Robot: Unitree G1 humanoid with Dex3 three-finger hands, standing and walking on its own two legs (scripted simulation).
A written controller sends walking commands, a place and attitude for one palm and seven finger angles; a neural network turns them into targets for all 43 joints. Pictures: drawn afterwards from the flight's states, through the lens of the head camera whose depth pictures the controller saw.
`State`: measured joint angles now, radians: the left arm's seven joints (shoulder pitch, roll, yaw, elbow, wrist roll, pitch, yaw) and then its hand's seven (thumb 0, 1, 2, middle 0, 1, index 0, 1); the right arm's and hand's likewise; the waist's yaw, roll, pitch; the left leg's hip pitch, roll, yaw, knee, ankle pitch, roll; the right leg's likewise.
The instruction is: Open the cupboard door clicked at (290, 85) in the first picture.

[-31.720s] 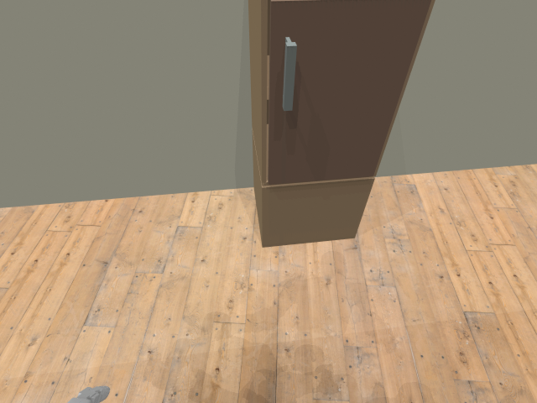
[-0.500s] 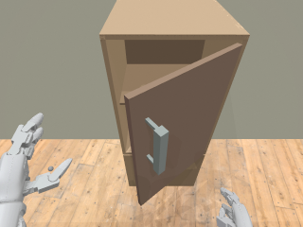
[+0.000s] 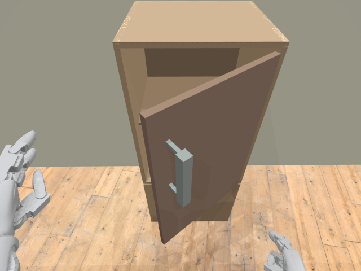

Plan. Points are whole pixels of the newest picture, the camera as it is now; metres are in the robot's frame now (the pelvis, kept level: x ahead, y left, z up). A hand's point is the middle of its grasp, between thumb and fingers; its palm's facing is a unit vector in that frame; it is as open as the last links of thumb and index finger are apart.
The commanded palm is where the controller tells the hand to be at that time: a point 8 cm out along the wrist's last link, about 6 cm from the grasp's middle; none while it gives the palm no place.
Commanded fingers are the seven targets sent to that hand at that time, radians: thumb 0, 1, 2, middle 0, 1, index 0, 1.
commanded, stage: draw the hand back to the body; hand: left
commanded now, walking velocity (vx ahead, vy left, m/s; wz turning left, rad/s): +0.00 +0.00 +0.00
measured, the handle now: (177, 174) +0.31 +0.05 +0.07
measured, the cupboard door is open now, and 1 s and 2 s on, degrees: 38 38 38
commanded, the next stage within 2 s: step back with the hand held close in 0.04 s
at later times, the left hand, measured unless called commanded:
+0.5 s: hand (55, 205) +0.18 +0.24 +0.13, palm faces +0.31 -0.82 -0.48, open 7.4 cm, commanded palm +0.12 +0.29 +0.17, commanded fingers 0.00 0.90 0.90 -0.20 -0.30 -0.20 -0.30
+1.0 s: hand out of the picture +0.07 +0.29 +0.15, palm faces +0.46 -0.78 -0.42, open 7.4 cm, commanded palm +0.01 +0.33 +0.17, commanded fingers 0.00 0.90 0.90 -0.20 -0.30 -0.20 -0.30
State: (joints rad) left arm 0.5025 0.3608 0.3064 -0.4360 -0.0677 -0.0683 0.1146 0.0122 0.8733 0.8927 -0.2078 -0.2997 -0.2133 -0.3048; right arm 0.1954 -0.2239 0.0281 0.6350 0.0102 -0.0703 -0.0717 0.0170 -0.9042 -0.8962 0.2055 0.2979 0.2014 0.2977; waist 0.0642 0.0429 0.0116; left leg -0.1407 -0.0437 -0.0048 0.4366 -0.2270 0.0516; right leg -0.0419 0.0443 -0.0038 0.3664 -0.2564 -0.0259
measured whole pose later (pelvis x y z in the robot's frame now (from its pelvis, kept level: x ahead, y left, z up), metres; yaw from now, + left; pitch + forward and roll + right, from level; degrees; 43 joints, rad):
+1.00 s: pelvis -0.11 +0.02 -0.02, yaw +2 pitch -2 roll -2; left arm 0.55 0.41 0.40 -0.57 -0.02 -0.18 0.16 0.01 0.88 0.90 -0.21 -0.30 -0.22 -0.31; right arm 0.24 -0.21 0.00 0.61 0.00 -0.02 -0.07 0.02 -0.90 -0.90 0.21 0.30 0.20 0.30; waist 0.01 -0.02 0.02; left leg -0.47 -0.04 0.00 0.82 -0.39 0.02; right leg -0.37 0.02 -0.02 0.59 -0.19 0.00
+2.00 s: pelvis -0.36 +0.01 -0.02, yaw -2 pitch -2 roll +1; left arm 0.63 0.52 0.45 -0.54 -0.01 -0.23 0.14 0.01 0.88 0.90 -0.21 -0.30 -0.22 -0.31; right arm 0.28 -0.17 -0.01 0.62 0.00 -0.11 -0.06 0.01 -0.90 -0.90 0.21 0.30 0.20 0.30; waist -0.01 -0.02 -0.05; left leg -0.50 -0.01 0.03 0.77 -0.39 0.03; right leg -0.24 0.03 -0.05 0.61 -0.45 -0.07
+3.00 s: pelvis -0.36 +0.06 +0.00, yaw -3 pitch -1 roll +0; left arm 0.54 0.39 0.40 -0.45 -0.03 -0.21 0.15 0.01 0.88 0.90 -0.21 -0.30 -0.21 -0.30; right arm 0.17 -0.20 0.00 0.61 0.01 -0.11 -0.06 0.02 -0.90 -0.90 0.21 0.30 0.20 0.30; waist 0.01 0.00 0.06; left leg -0.19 0.00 0.04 0.47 -0.26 0.02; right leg -0.21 0.01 -0.03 0.44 -0.21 -0.01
